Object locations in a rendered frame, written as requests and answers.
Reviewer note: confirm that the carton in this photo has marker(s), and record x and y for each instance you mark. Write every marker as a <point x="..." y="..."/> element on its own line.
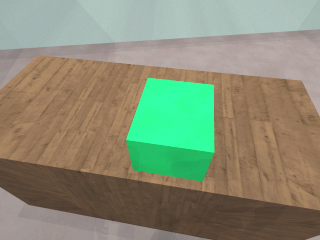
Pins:
<point x="172" y="132"/>

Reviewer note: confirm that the pedestal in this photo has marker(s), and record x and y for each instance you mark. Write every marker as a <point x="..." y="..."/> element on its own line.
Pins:
<point x="63" y="129"/>

